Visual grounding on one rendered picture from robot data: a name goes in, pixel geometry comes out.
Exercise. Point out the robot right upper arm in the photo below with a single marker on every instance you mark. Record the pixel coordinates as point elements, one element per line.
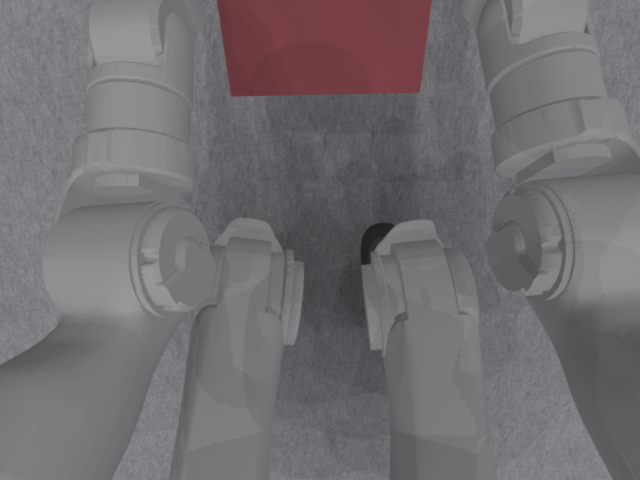
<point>571,246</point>

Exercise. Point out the robot right shin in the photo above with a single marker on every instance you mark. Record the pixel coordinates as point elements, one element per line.
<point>462,278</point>

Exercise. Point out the robot right thigh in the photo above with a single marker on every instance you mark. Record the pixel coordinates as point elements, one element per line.
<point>439,418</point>

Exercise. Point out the right robot forearm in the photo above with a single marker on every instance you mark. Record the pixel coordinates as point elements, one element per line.
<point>552,115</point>

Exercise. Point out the carton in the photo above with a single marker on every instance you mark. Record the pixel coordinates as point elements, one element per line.
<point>321,47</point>

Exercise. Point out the left robot forearm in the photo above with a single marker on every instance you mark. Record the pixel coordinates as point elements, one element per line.
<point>136,146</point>

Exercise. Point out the robot left upper arm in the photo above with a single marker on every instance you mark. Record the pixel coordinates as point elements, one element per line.
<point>122,276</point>

